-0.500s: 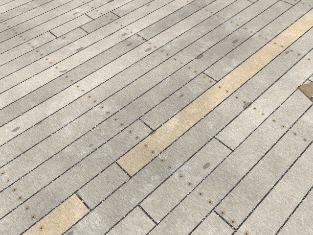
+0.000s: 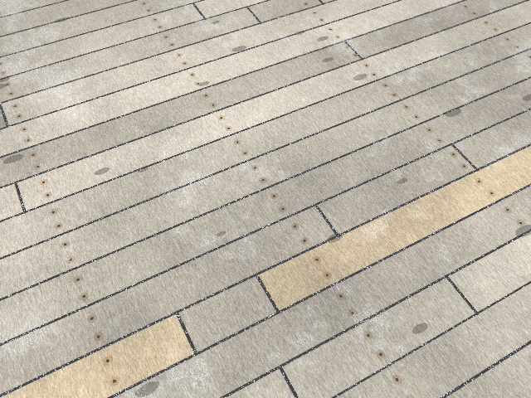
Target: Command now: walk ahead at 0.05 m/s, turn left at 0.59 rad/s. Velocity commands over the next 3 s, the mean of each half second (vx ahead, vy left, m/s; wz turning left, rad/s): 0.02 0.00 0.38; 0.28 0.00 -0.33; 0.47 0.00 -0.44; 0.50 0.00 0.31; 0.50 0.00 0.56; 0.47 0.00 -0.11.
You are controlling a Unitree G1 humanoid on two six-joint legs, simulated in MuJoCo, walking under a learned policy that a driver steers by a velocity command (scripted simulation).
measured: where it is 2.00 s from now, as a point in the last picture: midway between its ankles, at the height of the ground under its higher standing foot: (337, 294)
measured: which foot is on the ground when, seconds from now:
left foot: down 0.00-0.18, up 0.20-0.50, down 0.52-0.90, up 0.92-1.00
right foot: up 0.00-0.16, down 0.18-0.56, up 0.58-0.88, down 0.90-1.00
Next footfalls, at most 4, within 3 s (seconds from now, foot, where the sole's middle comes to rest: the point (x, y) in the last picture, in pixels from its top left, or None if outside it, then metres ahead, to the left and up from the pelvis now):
0.18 right None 0.10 -0.15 -0.77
0.52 left None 0.02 0.10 -0.77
0.90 right None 0.20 -0.17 -0.77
1.40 left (277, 336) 0.56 -0.03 -0.77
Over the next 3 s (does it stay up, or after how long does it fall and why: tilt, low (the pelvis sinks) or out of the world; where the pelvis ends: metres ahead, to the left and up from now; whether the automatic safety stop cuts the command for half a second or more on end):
stays up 1.25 -0.15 -0.01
